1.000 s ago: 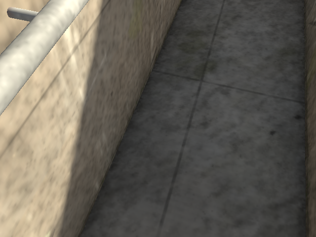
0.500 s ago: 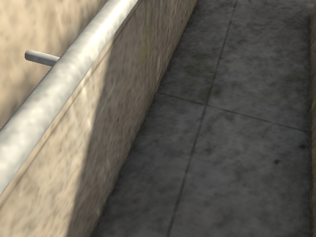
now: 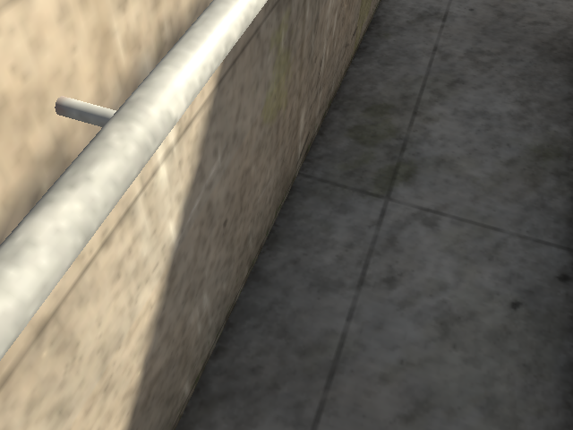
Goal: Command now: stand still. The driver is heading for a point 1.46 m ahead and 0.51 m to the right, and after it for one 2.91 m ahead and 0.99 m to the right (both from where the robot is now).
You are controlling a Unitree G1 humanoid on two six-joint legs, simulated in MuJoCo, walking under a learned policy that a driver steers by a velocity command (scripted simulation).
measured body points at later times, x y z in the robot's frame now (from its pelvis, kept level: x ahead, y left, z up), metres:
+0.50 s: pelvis -0.01 +0.00 +0.00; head +0.02 +0.02 +0.45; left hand +0.07 +0.26 -0.15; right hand +0.02 -0.28 -0.12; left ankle -0.11 +0.11 -0.74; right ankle +0.04 -0.15 -0.74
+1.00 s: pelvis -0.01 +0.00 +0.00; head +0.01 +0.02 +0.45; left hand +0.06 +0.26 -0.15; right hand +0.02 -0.28 -0.12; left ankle -0.11 +0.11 -0.74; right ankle +0.04 -0.15 -0.74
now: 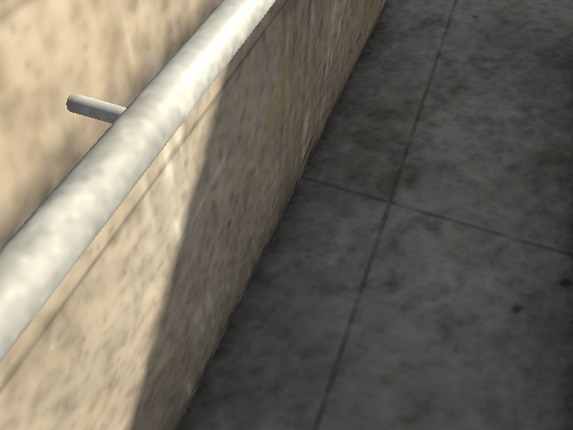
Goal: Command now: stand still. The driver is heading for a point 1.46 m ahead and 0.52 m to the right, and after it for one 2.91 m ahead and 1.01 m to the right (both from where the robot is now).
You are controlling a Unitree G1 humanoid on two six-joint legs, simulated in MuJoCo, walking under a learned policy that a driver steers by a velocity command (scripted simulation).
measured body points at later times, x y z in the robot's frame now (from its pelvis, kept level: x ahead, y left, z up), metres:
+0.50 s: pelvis +0.00 +0.00 +0.00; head +0.02 +0.02 +0.45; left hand +0.06 +0.26 -0.16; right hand +0.02 -0.28 -0.12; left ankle -0.10 +0.11 -0.74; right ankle +0.05 -0.15 -0.74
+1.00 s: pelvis +0.00 +0.00 +0.00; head +0.02 +0.02 +0.45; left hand +0.07 +0.26 -0.16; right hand +0.02 -0.28 -0.12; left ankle -0.10 +0.11 -0.74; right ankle +0.05 -0.16 -0.74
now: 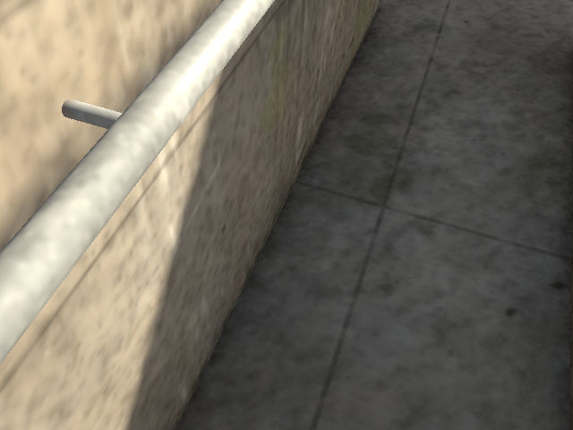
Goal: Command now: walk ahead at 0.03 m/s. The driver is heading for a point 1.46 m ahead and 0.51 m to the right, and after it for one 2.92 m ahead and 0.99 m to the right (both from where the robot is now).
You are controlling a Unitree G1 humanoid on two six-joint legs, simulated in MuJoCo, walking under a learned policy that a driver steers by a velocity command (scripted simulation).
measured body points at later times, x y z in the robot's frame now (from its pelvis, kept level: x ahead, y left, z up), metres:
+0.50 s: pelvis +0.00 +0.00 +0.00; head +0.02 +0.01 +0.45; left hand +0.09 +0.26 -0.15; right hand +0.04 -0.29 -0.12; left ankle -0.10 +0.11 -0.74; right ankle +0.05 -0.16 -0.74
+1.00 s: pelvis +0.01 -0.01 +0.00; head +0.03 +0.02 +0.45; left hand +0.08 +0.25 -0.16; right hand +0.00 -0.29 -0.12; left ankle -0.10 +0.11 -0.74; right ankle +0.05 -0.16 -0.74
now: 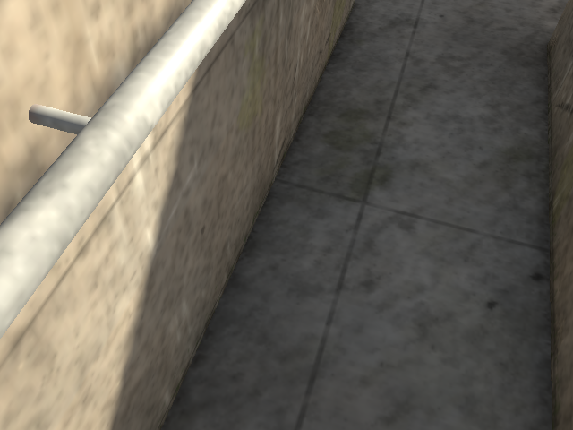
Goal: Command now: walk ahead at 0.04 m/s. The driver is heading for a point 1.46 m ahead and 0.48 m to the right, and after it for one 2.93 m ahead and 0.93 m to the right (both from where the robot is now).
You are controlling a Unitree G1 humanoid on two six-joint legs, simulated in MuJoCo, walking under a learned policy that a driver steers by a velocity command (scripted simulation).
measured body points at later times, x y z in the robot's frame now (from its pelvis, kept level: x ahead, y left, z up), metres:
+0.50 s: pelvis +0.00 +0.00 +0.00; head +0.03 +0.01 +0.45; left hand +0.08 +0.26 -0.15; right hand +0.01 -0.28 -0.12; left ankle -0.11 +0.11 -0.74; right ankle +0.04 -0.15 -0.74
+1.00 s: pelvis +0.00 +0.00 +0.00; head +0.02 +0.02 +0.45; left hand +0.07 +0.25 -0.16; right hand -0.01 -0.28 -0.12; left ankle -0.11 +0.12 -0.74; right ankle +0.04 -0.15 -0.74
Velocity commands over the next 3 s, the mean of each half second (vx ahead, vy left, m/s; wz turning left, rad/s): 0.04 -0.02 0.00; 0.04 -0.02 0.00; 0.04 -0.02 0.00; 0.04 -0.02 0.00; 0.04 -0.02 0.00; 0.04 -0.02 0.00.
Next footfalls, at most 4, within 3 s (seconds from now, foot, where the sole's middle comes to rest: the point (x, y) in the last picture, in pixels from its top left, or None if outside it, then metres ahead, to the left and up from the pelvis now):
none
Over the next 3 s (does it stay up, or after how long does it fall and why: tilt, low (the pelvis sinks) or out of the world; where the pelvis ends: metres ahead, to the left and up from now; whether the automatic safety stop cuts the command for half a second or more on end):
stays up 0.00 0.00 0.00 its command is cut before an obstacle from the start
